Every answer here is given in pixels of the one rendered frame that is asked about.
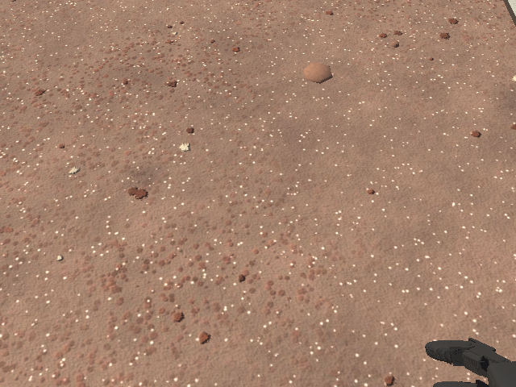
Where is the robot right hand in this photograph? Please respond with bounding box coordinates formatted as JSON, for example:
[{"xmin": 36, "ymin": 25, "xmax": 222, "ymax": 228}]
[{"xmin": 425, "ymin": 338, "xmax": 516, "ymax": 387}]

